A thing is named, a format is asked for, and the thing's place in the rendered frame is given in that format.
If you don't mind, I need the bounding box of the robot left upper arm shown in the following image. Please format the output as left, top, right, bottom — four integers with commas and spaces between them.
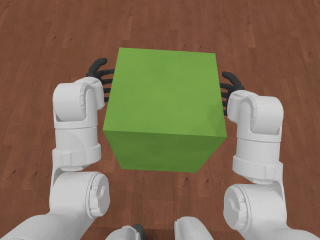
0, 171, 110, 240

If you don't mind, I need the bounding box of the robot left hand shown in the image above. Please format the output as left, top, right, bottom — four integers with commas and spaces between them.
86, 58, 115, 102

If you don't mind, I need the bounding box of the right robot thigh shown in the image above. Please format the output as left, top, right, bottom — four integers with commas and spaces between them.
174, 216, 214, 240

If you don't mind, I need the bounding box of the left robot forearm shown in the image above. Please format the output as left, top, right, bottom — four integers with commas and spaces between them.
49, 77, 105, 208

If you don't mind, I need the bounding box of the robot right hand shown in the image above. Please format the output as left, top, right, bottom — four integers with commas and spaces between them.
219, 71, 245, 116

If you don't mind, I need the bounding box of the robot left shin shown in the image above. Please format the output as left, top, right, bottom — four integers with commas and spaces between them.
122, 225, 136, 231

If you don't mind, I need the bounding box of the right robot forearm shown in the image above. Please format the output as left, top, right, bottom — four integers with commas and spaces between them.
227, 90, 287, 219

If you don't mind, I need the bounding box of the robot right upper arm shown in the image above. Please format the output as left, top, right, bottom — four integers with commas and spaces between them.
223, 183, 320, 240

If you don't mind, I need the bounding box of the carton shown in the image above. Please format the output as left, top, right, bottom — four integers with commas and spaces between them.
102, 47, 227, 173

